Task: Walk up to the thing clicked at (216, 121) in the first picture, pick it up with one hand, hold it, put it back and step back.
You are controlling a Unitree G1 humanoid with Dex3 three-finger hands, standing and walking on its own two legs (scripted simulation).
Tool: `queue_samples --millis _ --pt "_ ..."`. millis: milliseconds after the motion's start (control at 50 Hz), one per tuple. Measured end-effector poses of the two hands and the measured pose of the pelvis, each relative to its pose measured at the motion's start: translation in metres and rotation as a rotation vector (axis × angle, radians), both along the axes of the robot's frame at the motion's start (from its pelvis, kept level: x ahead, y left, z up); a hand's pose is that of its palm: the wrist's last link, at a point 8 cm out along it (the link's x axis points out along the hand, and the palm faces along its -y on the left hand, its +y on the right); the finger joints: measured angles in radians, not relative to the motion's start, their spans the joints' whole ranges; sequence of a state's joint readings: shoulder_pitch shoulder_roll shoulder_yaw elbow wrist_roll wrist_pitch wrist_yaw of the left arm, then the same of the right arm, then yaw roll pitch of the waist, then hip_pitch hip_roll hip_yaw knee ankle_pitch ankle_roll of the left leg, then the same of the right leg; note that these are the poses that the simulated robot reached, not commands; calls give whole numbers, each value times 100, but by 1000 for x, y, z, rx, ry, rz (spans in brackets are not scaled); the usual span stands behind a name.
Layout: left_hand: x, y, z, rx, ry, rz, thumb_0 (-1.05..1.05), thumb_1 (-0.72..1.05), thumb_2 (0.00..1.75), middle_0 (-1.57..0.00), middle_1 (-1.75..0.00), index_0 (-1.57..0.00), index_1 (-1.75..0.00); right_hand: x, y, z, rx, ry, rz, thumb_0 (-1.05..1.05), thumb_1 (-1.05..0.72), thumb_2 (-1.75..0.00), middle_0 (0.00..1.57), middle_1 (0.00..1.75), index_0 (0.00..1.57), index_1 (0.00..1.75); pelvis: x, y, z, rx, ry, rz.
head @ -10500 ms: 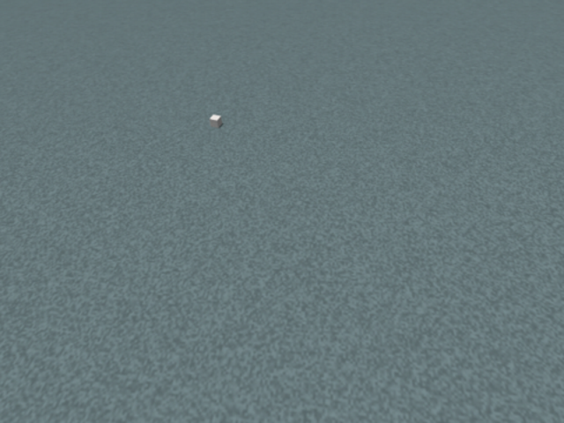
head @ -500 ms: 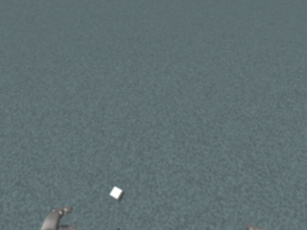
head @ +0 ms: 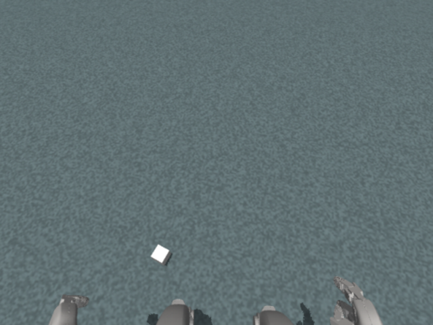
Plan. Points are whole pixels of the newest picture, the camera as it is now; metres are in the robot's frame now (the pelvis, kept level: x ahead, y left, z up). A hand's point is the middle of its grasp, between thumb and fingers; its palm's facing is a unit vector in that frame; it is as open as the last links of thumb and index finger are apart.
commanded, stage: rise first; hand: left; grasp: from above
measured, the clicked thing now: (161, 255) +0.41 +0.25 -0.68
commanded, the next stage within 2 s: none
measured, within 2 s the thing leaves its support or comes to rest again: neither
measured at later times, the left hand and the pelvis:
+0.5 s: hand (117, 290) +0.23 +0.29 -0.33, palm faces -0.17 -0.42 -0.89, open 14.1 cm; pelvis -0.06 -0.01 -0.17, yaw -2 degrees
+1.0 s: hand (136, 267) +0.32 +0.28 -0.47, palm faces -0.13 -0.43 -0.89, open 14.0 cm; pelvis -0.09 +0.00 -0.33, yaw -6 degrees
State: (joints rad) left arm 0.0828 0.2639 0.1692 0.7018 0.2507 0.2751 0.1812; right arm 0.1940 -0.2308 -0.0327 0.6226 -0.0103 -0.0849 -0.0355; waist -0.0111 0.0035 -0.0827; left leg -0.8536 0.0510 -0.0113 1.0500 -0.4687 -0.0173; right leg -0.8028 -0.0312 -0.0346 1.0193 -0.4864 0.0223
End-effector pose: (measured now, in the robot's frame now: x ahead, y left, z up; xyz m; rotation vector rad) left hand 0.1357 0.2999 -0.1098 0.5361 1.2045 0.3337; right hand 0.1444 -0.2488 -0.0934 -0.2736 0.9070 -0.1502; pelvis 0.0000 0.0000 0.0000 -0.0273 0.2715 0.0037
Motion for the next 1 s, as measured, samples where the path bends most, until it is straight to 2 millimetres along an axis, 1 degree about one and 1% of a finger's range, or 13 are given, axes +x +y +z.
queue_samples --millis 100,180,260,360,440,520,640,720,800,860,920,1000 --pt "-2 0 -11 49 20 -10 -1 -55 100 -9 -105 -9 -106 12 6 -10 -7 -35 16 1 -88 -89 20 30 20 30 -3 0 -12 -5 30 5" --pt "5 3 -32 122 57 -55 -1 -54 100 -9 -104 -8 -105 16 7 -28 -14 -45 40 0 -87 -89 20 30 20 30 -8 -1 -30 -6 75 8" --pt "23 4 -63 222 63 -116 -1 -54 101 -8 -102 -7 -104 12 4 -61 -23 -24 66 0 -85 -88 20 30 20 30 -16 -3 -59 -6 136 6" --pt "55 0 -107 352 49 -179 -1 -55 104 -9 -101 -7 -104 -4 -4 -115 -31 39 89 0 -86 -89 20 30 20 30 -31 -6 -103 -8 215 0" --pt "82 -4 -141 468 41 -193 0 -56 104 -10 -101 -9 -104 -26 -11 -159 -29 101 104 0 -89 -89 20 30 20 30 -45 -10 -140 -14 263 -9" --pt "104 -7 -172 542 30 -153 0 -55 104 -11 -102 -9 -104 -57 -17 -200 -24 161 113 0 -91 -90 20 30 20 30 -60 -12 -176 -19 295 -22" --pt "126 -8 -218 572 27 -84 0 -53 105 -12 -99 -10 -102 -111 -22 -258 11 266 101 0 -90 -90 20 30 20 30 -81 -12 -229 -26 315 -42" --pt "138 -9 -246 566 26 -65 0 -51 105 -14 -95 -12 -99 -146 -20 -292 48 331 83 0 -90 -90 20 30 20 30 -91 -8 -261 -31 316 -54" --pt "151 -8 -270 550 21 -67 0 -50 105 -15 -93 -12 -97 -176 -16 -318 84 378 56 0 -90 -89 20 30 20 30 -96 -3 -287 -37 314 -62" --pt "162 -8 -283 524 10 -65 0 -51 106 -14 -93 -11 -97 -194 -12 -333 108 403 34 0 -89 -89 20 30 20 29 -97 0 -303 -40 311 -66" --pt "172 -8 -293 512 11 -85 0 -52 107 -13 -94 -10 -98 -207 -8 -343 129 424 17 0 -89 -89 20 30 20 29 -96 2 -315 -44 312 -69" --pt "182 -9 -303 518 22 -119 0 -53 107 -11 -95 -9 -99 -218 -4 -353 152 442 10 0 -89 -89 20 30 20 29 -94 3 -327 -44 315 -71"
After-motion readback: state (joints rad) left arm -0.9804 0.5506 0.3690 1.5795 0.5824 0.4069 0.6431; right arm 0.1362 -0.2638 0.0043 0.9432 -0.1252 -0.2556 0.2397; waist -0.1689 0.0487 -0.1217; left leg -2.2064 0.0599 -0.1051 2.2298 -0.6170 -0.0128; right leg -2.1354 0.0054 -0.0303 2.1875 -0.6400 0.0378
